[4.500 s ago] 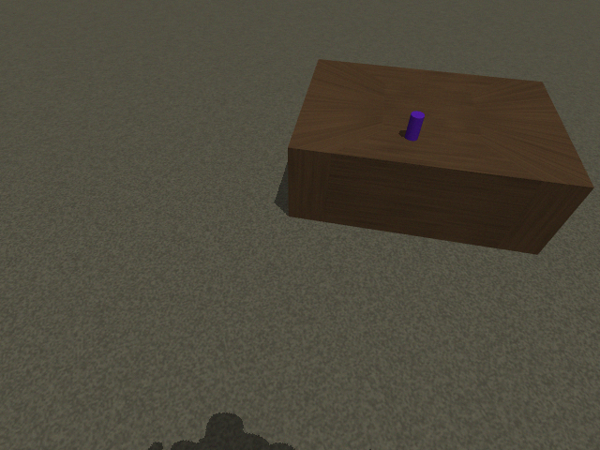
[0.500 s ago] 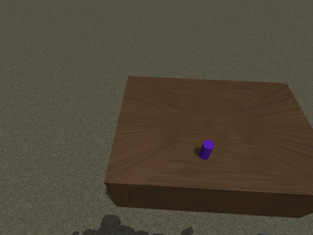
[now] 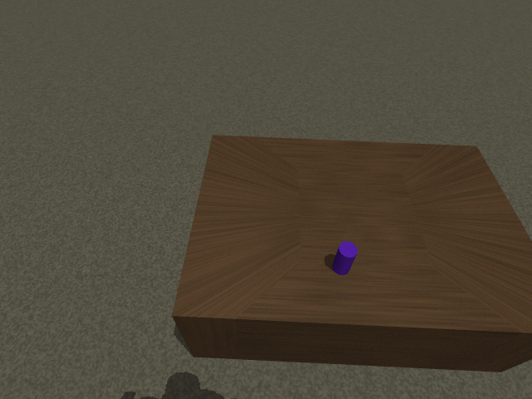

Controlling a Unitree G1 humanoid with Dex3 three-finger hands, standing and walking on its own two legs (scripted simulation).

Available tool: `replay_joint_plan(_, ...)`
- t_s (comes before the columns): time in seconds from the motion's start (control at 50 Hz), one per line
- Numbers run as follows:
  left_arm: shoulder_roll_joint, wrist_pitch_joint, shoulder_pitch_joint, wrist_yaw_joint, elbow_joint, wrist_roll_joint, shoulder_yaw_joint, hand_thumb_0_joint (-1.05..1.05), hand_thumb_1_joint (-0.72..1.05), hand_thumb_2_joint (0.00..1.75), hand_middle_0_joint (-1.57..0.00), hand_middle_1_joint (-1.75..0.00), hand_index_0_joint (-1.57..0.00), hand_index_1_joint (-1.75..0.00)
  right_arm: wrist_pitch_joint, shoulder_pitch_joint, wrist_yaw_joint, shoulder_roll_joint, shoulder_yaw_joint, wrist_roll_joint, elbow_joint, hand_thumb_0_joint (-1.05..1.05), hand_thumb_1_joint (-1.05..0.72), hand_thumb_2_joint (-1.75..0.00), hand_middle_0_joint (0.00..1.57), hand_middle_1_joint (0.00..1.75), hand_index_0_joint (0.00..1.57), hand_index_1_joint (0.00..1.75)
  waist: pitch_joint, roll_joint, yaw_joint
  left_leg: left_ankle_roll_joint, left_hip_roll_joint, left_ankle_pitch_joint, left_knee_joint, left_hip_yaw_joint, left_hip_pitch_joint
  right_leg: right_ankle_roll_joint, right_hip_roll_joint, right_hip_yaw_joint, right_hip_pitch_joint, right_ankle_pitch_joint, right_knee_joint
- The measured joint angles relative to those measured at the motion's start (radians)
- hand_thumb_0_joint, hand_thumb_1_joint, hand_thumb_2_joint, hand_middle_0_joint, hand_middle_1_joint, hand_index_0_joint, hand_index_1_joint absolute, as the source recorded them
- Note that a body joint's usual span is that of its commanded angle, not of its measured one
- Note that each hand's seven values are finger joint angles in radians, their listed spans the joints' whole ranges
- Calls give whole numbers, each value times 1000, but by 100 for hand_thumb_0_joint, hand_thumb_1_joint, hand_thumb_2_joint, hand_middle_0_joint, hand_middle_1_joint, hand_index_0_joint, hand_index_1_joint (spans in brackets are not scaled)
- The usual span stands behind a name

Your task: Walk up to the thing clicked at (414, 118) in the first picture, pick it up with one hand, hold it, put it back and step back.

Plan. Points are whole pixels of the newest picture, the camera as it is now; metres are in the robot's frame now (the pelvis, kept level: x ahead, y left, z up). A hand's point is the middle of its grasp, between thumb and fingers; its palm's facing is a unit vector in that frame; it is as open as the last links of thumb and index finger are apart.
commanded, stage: walk up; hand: right
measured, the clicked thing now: (344, 258) +0.54 -0.21 -0.34
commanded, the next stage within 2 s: stand in 0.30 s
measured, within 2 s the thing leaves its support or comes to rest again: neither
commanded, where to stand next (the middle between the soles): +0.06 +0.00 m, yaw -1 degrees
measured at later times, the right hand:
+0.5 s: hand out of the picture +0.08 -0.25 -0.16, palm faces -0.04 +0.94 -0.34, open 7.4 cm
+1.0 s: hand out of the picture +0.10 -0.25 -0.16, palm faces -0.03 +0.94 -0.33, open 7.4 cm
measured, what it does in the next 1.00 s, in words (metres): stands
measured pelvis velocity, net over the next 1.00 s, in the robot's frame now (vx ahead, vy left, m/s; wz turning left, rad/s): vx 0.03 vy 0.00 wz -0.01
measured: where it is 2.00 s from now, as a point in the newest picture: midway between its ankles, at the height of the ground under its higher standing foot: outside the picture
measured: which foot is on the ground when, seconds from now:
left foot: down 0.00-1.00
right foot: down 0.00-1.00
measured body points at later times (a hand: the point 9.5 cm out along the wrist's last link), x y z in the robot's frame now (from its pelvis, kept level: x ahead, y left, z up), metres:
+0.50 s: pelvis +0.01 +0.00 +0.00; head +0.01 +0.00 +0.45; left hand +0.09 +0.30 -0.13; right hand +0.09 -0.30 -0.13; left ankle -0.01 +0.14 -0.74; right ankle +0.05 -0.12 -0.74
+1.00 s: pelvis +0.03 +0.00 +0.00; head +0.03 -0.01 +0.45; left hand +0.11 +0.30 -0.12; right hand +0.10 -0.30 -0.13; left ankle -0.01 +0.14 -0.74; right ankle +0.05 -0.12 -0.74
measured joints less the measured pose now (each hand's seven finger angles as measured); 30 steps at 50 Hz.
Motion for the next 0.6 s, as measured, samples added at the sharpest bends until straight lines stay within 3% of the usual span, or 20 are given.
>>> replay_joint_plan(0.3,-3,3,5,2,-8,0,9,1,90,90,-20,-30,-20,-30,2,15,-1,5,1,-1,-4,1,-91,-89,20,30,20,30,-1,2,2,-3,3,-6,7,-6,-1,-4,3,-6,1,-7,6)
replay_joint_plan(0.6,-2,-36,23,17,29,-6,-32,1,90,90,-20,-30,-20,-30,13,18,16,18,4,-2,10,1,-91,-89,20,30,20,30,-27,11,-1,-3,4,2,-49,2,47,2,4,0,38,-8,-30)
